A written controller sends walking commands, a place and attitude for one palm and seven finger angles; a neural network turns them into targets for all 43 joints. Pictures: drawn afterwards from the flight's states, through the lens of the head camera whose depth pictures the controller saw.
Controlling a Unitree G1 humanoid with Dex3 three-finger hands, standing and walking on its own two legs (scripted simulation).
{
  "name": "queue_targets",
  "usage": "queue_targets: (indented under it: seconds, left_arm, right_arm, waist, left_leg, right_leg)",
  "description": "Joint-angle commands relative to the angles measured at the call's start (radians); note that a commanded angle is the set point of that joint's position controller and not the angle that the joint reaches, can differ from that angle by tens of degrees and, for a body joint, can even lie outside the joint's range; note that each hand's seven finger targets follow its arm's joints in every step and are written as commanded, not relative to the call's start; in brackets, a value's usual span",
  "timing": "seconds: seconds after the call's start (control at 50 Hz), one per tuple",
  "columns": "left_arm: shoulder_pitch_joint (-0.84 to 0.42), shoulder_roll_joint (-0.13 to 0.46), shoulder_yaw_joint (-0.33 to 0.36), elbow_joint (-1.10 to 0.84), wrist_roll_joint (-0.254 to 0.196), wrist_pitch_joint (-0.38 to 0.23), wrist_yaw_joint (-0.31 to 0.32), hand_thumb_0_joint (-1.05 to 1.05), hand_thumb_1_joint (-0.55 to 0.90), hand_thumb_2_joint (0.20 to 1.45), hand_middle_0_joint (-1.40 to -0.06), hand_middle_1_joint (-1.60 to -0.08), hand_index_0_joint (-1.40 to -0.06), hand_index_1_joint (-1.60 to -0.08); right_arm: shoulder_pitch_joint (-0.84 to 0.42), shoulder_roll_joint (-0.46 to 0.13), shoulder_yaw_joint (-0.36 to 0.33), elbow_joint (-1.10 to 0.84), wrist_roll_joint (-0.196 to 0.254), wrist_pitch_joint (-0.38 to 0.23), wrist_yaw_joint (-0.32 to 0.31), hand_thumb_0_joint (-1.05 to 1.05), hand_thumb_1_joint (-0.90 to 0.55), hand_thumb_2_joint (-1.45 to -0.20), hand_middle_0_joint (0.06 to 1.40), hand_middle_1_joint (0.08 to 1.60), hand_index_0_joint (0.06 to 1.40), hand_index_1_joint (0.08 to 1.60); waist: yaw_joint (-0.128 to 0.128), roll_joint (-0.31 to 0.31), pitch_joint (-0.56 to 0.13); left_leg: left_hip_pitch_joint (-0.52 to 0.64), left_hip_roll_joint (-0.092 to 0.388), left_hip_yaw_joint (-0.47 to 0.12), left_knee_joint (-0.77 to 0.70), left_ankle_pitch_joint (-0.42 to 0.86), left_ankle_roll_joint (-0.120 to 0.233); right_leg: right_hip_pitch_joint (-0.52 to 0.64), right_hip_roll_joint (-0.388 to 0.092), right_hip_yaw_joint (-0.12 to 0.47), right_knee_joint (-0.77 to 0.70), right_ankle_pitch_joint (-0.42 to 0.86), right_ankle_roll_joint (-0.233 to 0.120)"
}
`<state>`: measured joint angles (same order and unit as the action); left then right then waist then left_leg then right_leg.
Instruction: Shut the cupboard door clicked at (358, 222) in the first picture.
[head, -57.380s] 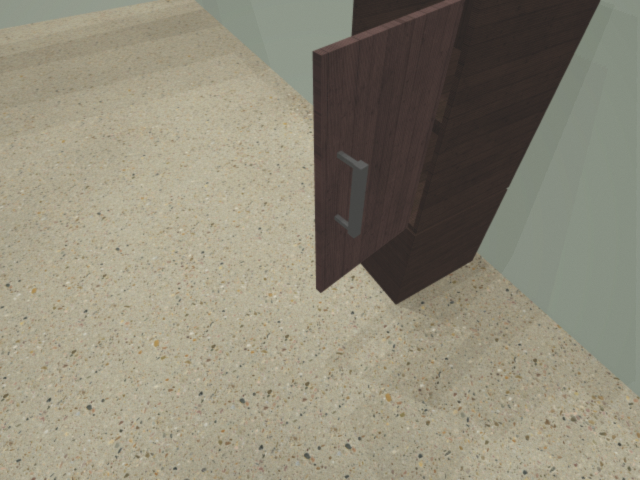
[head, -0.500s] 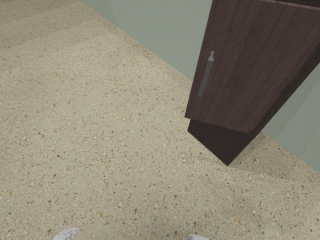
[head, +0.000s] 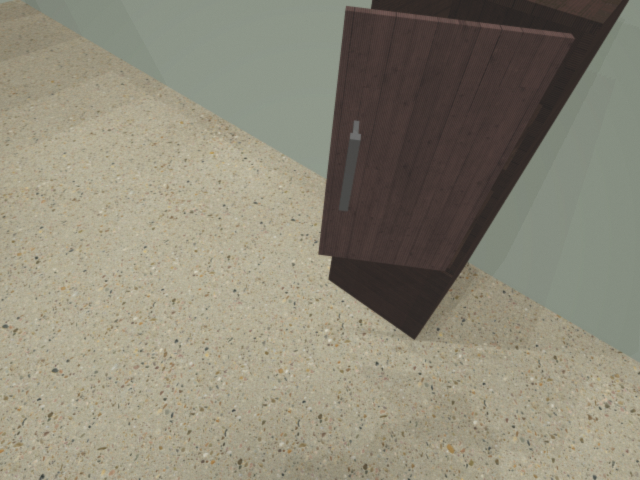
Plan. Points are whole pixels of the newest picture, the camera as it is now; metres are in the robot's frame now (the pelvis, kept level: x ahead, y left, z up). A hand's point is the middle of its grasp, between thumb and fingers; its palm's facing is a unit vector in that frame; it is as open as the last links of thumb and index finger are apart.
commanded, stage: take the last steps up to it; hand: left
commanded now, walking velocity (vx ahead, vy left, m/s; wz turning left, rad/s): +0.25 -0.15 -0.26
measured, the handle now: (349, 168) +0.66 -0.02 -0.01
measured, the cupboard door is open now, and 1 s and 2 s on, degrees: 32 32 32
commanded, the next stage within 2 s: come to a stop and stand still in 0.50 s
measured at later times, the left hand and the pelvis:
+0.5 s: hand (251, 453) +0.19 +0.10 -0.16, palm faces -0.09 -0.98 -0.19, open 7.4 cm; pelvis +0.10 -0.08 +0.01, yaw -4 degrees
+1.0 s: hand (289, 412) +0.25 +0.05 -0.16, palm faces -0.06 -0.96 -0.27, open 7.4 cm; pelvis +0.18 -0.14 +0.00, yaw -5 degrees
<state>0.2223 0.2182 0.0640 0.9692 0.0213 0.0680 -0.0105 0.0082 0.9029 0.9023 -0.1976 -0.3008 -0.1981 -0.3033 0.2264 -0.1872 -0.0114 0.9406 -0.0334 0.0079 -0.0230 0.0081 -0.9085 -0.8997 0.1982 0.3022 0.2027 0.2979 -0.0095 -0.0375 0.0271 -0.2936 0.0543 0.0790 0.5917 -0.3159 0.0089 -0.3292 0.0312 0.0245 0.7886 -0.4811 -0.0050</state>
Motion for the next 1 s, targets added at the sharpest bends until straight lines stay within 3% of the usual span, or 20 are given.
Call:
queue_targets:
  seconds: [0.0,0.08,0.2,0.26,0.28,0.3,0.32,0.36,0.42,0.56,0.58,0.6,0.62,0.66,0.72,0.84,0.86,0.9,0.92,0.98]
  left_arm:
    - [-0.074,0.100,0.031,-0.099,0.011,-0.035,-0.029,0.000,0.900,0.900,-0.200,-0.300,-0.200,-0.300]
    - [-0.077,0.067,0.022,-0.088,0.006,-0.029,-0.044,0.000,0.900,0.900,-0.200,-0.300,-0.200,-0.300]
    - [-0.134,0.054,0.013,-0.089,0.008,-0.039,-0.055,0.000,0.900,0.900,-0.200,-0.300,-0.200,-0.300]
    - [-0.029,0.070,0.020,-0.046,0.009,-0.050,-0.056,0.000,0.900,0.900,-0.200,-0.300,-0.200,-0.300]
    - [0.046,0.105,0.029,-0.018,0.010,-0.059,-0.050,0.000,0.900,0.900,-0.200,-0.300,-0.200,-0.300]
    - [0.154,0.194,0.046,0.013,0.014,-0.072,-0.035,0.000,0.900,0.900,-0.200,-0.300,-0.200,-0.300]
    - [0.235,0.270,0.059,0.040,0.010,-0.075,-0.019,0.000,0.900,0.900,-0.200,-0.300,-0.200,-0.300]
    - [0.153,0.223,0.047,0.031,0.005,-0.076,0.003,0.000,0.900,0.900,-0.200,-0.300,-0.200,-0.300]
    - [-0.005,0.123,0.015,-0.009,0.009,-0.081,0.013,0.000,0.900,0.900,-0.200,-0.300,-0.200,-0.300]
    - [-0.020,0.103,0.008,0.019,-0.004,-0.084,0.010,0.000,0.900,0.900,-0.200,-0.300,-0.200,-0.300]
    - [0.012,0.061,0.000,0.019,-0.010,-0.079,0.008,0.000,0.900,0.900,-0.200,-0.300,-0.200,-0.300]
    - [0.051,0.004,-0.010,0.007,-0.012,-0.074,0.006,0.000,0.900,0.900,-0.200,-0.300,-0.200,-0.300]
    - [0.024,0.031,-0.014,-0.020,-0.008,-0.073,0.009,0.000,0.900,0.900,-0.200,-0.300,-0.200,-0.300]
    - [0.012,0.038,-0.004,-0.001,-0.004,-0.053,0.019,0.000,0.900,0.900,-0.200,-0.300,-0.200,-0.300]
    - [0.043,0.027,-0.008,0.026,-0.013,-0.038,0.023,0.000,0.900,0.900,-0.200,-0.300,-0.200,-0.300]
    - [0.097,0.044,0.000,0.016,0.002,-0.036,0.032,0.000,0.900,0.900,-0.200,-0.300,-0.200,-0.300]
    - [0.110,0.071,0.004,0.014,0.005,-0.042,0.035,0.000,0.900,0.900,-0.200,-0.300,-0.200,-0.300]
    - [0.081,0.172,0.016,-0.004,0.017,-0.057,0.039,0.000,0.900,0.900,-0.200,-0.300,-0.200,-0.300]
    - [0.087,0.192,0.018,-0.001,0.013,-0.062,0.040,0.000,0.900,0.900,-0.200,-0.300,-0.200,-0.300]
    - [0.047,0.164,0.019,-0.002,0.010,-0.064,0.054,0.000,0.900,0.900,-0.200,-0.300,-0.200,-0.300]
  right_arm:
    - [0.095,-0.222,-0.048,-0.038,-0.008,-0.029,-0.024,0.000,-0.900,-0.900,0.200,0.300,0.200,0.300]
    - [0.125,-0.213,-0.056,-0.008,-0.005,-0.042,-0.022,0.000,-0.900,-0.900,0.200,0.300,0.200,0.300]
    - [0.149,-0.229,-0.078,0.037,-0.008,-0.038,-0.011,0.000,-0.900,-0.900,0.200,0.300,0.200,0.300]
    - [0.109,-0.250,-0.083,0.045,-0.004,-0.033,-0.009,0.000,-0.900,-0.900,0.200,0.300,0.200,0.300]
    - [0.105,-0.234,-0.080,0.047,0.003,-0.033,-0.005,0.000,-0.900,-0.900,0.200,0.300,0.200,0.300]
    - [0.090,-0.171,-0.065,0.032,0.015,-0.035,0.006,0.000,-0.900,-0.900,0.200,0.300,0.200,0.300]
    - [0.013,-0.106,-0.043,-0.022,0.021,-0.038,0.005,0.000,-0.900,-0.900,0.200,0.300,0.200,0.300]
    - [-0.018,-0.133,-0.051,-0.015,0.021,-0.032,-0.008,0.000,-0.900,-0.900,0.200,0.300,0.200,0.300]
    - [0.047,-0.106,-0.048,0.022,0.006,-0.020,0.009,0.000,-0.900,-0.900,0.200,0.300,0.200,0.300]
    - [0.182,-0.075,-0.033,0.053,0.001,-0.035,0.008,0.000,-0.900,-0.900,0.200,0.300,0.200,0.300]
    - [0.232,-0.126,-0.039,0.070,-0.003,-0.045,0.004,0.000,-0.900,-0.900,0.200,0.300,0.200,0.300]
    - [0.283,-0.218,-0.056,0.074,-0.013,-0.049,-0.003,0.000,-0.900,-0.900,0.200,0.300,0.200,0.300]
    - [0.279,-0.248,-0.055,0.054,-0.013,-0.034,-0.017,0.000,-0.900,-0.900,0.200,0.300,0.200,0.300]
    - [0.158,-0.192,-0.032,0.034,-0.005,-0.032,-0.038,0.000,-0.900,-0.900,0.200,0.300,0.200,0.300]
    - [0.035,-0.156,-0.023,0.023,0.006,-0.029,-0.041,0.000,-0.900,-0.900,0.200,0.300,0.200,0.300]
    - [-0.030,-0.182,-0.069,0.023,0.018,0.008,-0.022,0.000,-0.900,-0.900,0.200,0.300,0.200,0.300]
    - [-0.046,-0.169,-0.072,0.012,0.021,0.016,-0.017,0.000,-0.900,-0.900,0.200,0.300,0.200,0.300]
    - [-0.003,-0.089,-0.067,-0.006,0.028,0.029,0.003,0.000,-0.900,-0.900,0.200,0.300,0.200,0.300]
    - [-0.030,-0.071,-0.066,-0.012,0.029,0.044,0.000,0.000,-0.900,-0.900,0.200,0.300,0.200,0.300]
    - [-0.050,-0.103,-0.063,-0.006,0.028,0.043,-0.003,0.000,-0.900,-0.900,0.200,0.300,0.200,0.300]
  waist:
    - [-0.027,0.191,0.033]
    - [-0.029,0.194,0.014]
    - [-0.051,0.217,0.034]
    - [0.004,0.204,-0.018]
    - [0.043,0.130,-0.040]
    - [0.098,-0.079,-0.079]
    - [0.136,-0.266,-0.081]
    - [0.096,-0.225,-0.028]
    - [0.001,-0.105,0.005]
    - [-0.068,-0.040,-0.018]
    - [-0.075,0.097,-0.040]
    - [-0.079,0.349,-0.047]
    - [-0.084,0.297,-0.024]
    - [-0.030,0.283,0.005]
    - [0.015,0.186,-0.045]
    - [0.039,0.173,-0.073]
    - [0.047,0.120,-0.073]
    - [0.023,-0.128,-0.050]
    - [0.047,-0.156,-0.057]
    - [0.039,-0.180,-0.078]
  left_leg:
    - [0.126,0.326,-0.339,-0.386,0.013,0.123]
    - [0.188,0.293,-0.160,-0.377,0.122,0.107]
    - [0.140,0.295,-0.084,-0.340,0.128,0.097]
    - [0.087,0.262,-0.034,-0.219,0.122,0.056]
    - [-0.007,0.212,0.008,-0.108,0.117,0.023]
    - [-0.206,0.114,0.117,0.121,0.021,-0.023]
    - [-0.369,0.006,0.109,0.380,-0.356,-0.043]
    - [-0.415,0.055,-0.031,0.581,-0.288,-0.033]
    - [-0.250,0.078,-0.015,0.487,-0.154,-0.035]
    - [0.099,0.018,0.059,-0.067,0.130,-0.034]
    - [0.221,0.085,-0.063,-0.152,0.189,-0.011]
    - [0.294,0.315,-0.369,-0.249,0.273,0.088]
    - [0.226,0.417,-0.488,-0.300,0.390,0.185]
    - [0.124,0.371,-0.354,-0.267,0.695,0.174]
    - [0.151,0.281,-0.153,-0.206,0.881,0.159]
    - [0.126,0.203,-0.058,-0.120,0.637,0.090]
    - [0.088,0.154,-0.030,-0.069,0.487,0.050]
    - [-0.024,-0.046,0.055,0.148,-0.075,-0.037]
    - [-0.055,-0.056,-0.016,0.300,-0.287,-0.035]
    - [-0.201,-0.053,-0.110,0.514,-0.245,-0.045]
  right_leg:
    - [-0.284,-0.062,0.019,0.342,0.041,0.012]
    - [-0.263,-0.080,-0.026,0.212,0.127,0.030]
    - [-0.105,-0.061,-0.107,-0.087,0.145,0.024]
    - [0.107,-0.017,-0.158,-0.277,0.248,0.009]
    - [0.271,-0.024,-0.127,-0.370,0.275,-0.011]
    - [0.478,-0.193,0.074,-0.467,0.164,-0.081]
    - [0.500,-0.384,0.342,-0.551,0.229,-0.187]
    - [0.362,-0.390,0.351,-0.577,0.241,-0.263]
    - [0.160,-0.284,0.082,-0.544,0.320,-0.214]
    - [0.069,-0.201,0.009,-0.412,0.296,-0.156]
    - [-0.020,-0.139,-0.021,-0.268,0.227,-0.110]
    - [-0.164,-0.035,-0.111,-0.043,0.027,-0.041]
    - [-0.178,-0.019,-0.065,0.111,-0.147,-0.026]
    - [-0.154,-0.077,0.020,0.227,-0.072,0.008]
    - [-0.057,-0.082,-0.013,0.082,0.002,0.030]
    - [0.105,-0.053,-0.085,-0.220,0.312,0.015]
    - [0.135,-0.085,-0.030,-0.280,0.488,0.002]
    - [0.134,-0.345,0.226,-0.412,0.855,-0.129]
    - [0.133,-0.413,0.282,-0.440,0.967,-0.191]
    - [0.279,-0.369,0.210,-0.359,1.157,-0.211]
